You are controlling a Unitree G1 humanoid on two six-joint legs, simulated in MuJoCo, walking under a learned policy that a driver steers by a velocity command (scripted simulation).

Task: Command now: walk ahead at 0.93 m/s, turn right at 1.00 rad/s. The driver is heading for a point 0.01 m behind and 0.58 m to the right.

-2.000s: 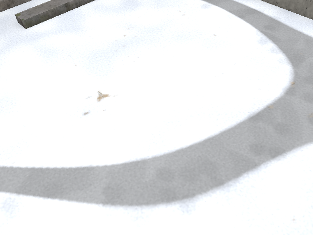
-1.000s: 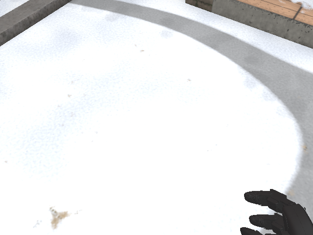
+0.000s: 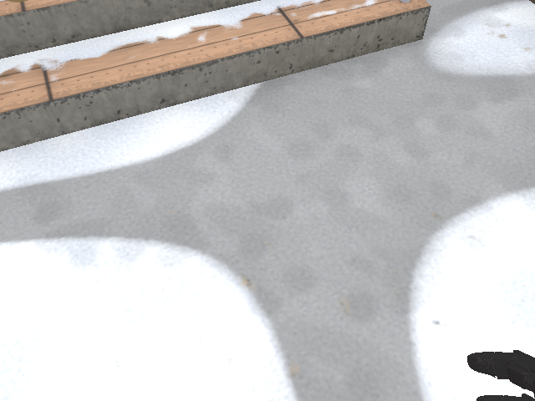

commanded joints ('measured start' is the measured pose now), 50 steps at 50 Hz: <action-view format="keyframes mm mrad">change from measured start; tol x32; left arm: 1 -177 42 -18 -159 -1 -21 2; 15 -573 -17 -68 -268 37 44 -102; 20 -13 97 -5 -65 38 21 -41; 50 -131 3 -3 35 30 107 7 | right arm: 1 281 -223 -84 4 -22 -4 -27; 50 164 -52 -16 107 9 47 -58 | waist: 1 -181 278 -169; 15 -105 50 180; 22 -41 -263 -292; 50 -62 127 -25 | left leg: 1 716 427 -778 -414 -774 129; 14 407 210 259 -560 305 81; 19 542 290 269 -80 1302 114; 20 431 272 268 206 1210 122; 22 -182 14 159 976 -331 40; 41 262 -31 47 -121 281 116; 44 741 489 -427 -95 1375 396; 50 165 279 -35 -376 250 276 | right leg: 1 -737 -40 -122 606 103 -35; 14 -662 -158 -365 169 477 -32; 20 128 39 -366 -117 303 -155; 22 562 -400 389 -253 415 -282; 32 -105 -161 -187 -475 1294 -106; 41 49 -168 -171 -204 1232 4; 44 -330 109 -172 576 -168 60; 50 -310 -73 -242 466 61 127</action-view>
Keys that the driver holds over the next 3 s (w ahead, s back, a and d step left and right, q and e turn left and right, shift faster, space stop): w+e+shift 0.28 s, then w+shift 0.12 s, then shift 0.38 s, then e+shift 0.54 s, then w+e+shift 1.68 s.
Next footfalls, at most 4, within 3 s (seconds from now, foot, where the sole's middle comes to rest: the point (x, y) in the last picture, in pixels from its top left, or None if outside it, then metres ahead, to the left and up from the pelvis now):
0.42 right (371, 396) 0.49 -0.17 -0.75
0.84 left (378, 278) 0.81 -0.19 -0.75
1.30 right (426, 350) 0.61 -0.31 -0.75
1.72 left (432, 260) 0.88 -0.35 -0.75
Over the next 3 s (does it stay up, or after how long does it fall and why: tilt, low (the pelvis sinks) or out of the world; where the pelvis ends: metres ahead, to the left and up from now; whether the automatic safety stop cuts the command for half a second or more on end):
stays up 0.44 -1.31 -0.01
